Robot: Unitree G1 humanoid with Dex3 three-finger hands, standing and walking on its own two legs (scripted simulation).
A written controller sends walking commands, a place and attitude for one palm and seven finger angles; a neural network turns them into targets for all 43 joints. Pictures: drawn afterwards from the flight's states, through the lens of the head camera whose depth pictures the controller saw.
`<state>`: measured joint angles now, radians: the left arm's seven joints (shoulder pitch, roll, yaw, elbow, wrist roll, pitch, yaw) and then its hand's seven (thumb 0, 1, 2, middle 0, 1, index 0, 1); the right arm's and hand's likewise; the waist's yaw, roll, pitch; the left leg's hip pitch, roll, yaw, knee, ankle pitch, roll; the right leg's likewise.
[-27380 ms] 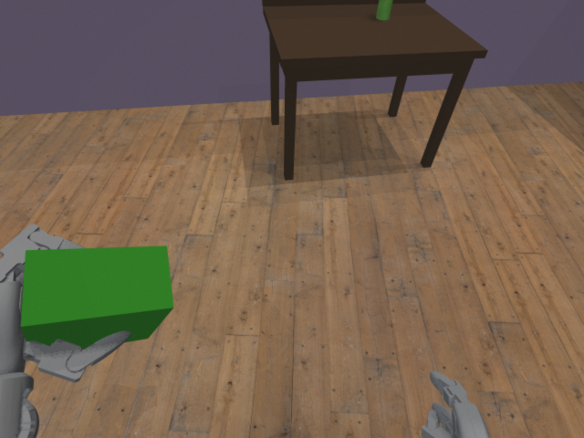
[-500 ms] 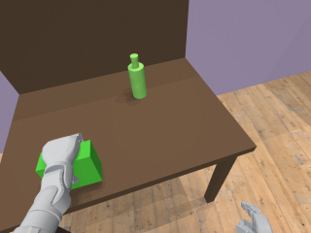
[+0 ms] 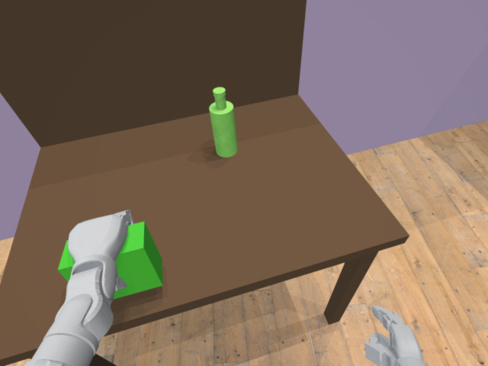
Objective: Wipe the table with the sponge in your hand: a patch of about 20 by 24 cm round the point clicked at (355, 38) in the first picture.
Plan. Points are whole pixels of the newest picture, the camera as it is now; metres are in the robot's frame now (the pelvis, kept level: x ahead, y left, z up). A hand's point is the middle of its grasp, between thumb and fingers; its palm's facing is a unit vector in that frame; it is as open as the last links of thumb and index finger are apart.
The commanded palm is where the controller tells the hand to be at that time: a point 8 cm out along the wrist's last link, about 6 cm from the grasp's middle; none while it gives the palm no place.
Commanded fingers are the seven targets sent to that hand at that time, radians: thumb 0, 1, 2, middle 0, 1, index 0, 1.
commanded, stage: lower the sponge onto the table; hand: left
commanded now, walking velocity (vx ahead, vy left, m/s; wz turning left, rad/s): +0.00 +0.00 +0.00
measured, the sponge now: (120, 269) +0.27 +0.28 -0.03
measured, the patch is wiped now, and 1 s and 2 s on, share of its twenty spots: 0.00 0.00 0.00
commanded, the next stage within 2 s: wipe forward along the first lane in 1.50 s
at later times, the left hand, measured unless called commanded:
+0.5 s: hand (113, 259) +0.28 +0.28 +0.00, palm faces -0.11 -0.08 -0.99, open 10.6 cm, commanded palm +0.26 +0.28 +0.07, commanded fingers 0.00 0.10 1.30 -1.20 -1.60 -1.20 -1.60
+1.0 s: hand (117, 266) +0.27 +0.28 -0.02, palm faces -0.13 -0.07 -0.99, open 10.6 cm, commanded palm +0.26 +0.28 +0.04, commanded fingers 0.00 0.10 1.30 -1.20 -1.60 -1.20 -1.60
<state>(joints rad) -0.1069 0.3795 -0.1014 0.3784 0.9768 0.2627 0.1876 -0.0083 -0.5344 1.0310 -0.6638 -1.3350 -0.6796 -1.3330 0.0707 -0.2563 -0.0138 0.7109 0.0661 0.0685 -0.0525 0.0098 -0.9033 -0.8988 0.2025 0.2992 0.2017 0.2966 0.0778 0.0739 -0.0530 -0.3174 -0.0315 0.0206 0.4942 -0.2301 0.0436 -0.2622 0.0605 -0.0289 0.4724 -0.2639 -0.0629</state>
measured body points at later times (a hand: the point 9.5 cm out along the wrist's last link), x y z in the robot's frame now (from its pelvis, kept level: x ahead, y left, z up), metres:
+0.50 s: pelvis -0.01 +0.01 +0.00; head +0.01 -0.02 +0.45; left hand +0.28 +0.28 +0.06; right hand +0.19 -0.23 -0.11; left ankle +0.01 +0.09 -0.74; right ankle -0.01 -0.08 -0.74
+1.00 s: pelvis -0.01 +0.00 +0.00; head +0.01 -0.02 +0.44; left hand +0.28 +0.28 +0.03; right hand +0.18 -0.23 -0.12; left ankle +0.01 +0.09 -0.74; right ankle -0.01 -0.08 -0.74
